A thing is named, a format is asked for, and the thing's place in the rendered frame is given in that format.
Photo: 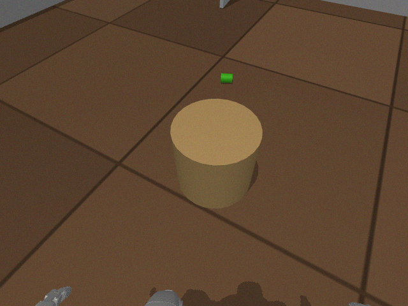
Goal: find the left robot hand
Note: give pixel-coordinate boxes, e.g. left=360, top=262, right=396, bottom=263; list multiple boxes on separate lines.
left=35, top=286, right=72, bottom=306

